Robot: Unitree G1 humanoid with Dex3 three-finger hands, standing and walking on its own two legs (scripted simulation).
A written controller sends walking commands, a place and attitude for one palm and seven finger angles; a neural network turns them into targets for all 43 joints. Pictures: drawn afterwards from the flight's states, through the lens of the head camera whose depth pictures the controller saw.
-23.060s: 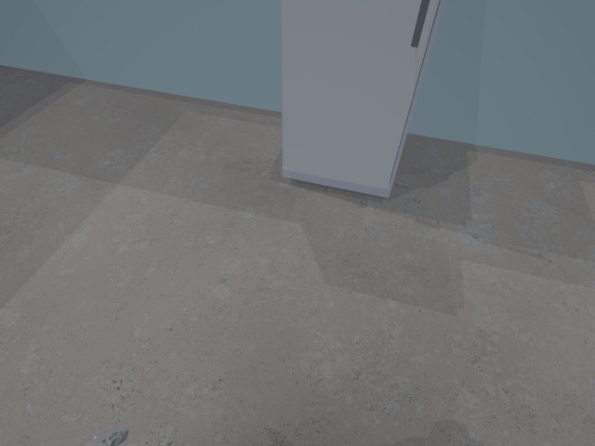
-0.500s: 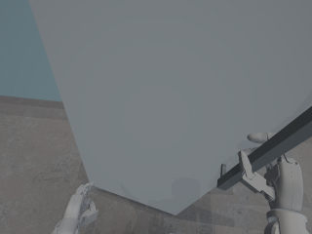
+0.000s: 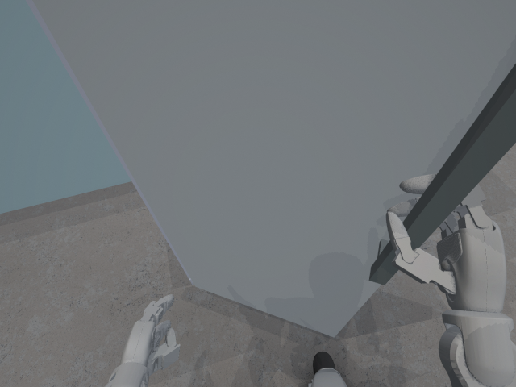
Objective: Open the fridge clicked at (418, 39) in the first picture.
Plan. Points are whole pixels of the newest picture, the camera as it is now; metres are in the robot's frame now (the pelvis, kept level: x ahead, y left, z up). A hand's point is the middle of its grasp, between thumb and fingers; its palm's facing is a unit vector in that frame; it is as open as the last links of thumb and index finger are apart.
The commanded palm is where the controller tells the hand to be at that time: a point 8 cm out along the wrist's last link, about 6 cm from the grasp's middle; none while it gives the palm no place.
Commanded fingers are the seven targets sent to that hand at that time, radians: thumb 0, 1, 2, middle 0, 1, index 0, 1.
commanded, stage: walk backward, drawing the door open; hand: right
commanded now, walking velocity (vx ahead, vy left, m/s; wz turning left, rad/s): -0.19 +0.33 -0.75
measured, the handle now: (429, 196) +0.31 -0.16 +0.19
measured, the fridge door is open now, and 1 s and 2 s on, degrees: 37 77 80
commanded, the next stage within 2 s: stop walking and hold the door back in 1.06 s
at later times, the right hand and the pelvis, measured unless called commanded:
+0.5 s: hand out of the picture +0.12 -0.04 +0.16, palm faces +0.40 +0.89 -0.21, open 7.0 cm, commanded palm +0.07 -0.07 +0.15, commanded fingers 0.00 -0.90 -0.90 0.45 1.40 0.45 1.40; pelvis -0.09 +0.20 +0.02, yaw -22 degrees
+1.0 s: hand out of the picture +0.03 +0.09 +0.16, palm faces +0.70 +0.68 -0.22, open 7.0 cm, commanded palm -0.03 +0.08 +0.16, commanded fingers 0.00 -0.90 -0.90 0.45 1.40 0.45 1.40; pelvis -0.07 +0.39 +0.02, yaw -46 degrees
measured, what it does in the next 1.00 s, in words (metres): steps to the left, turning right: right foot, then left foot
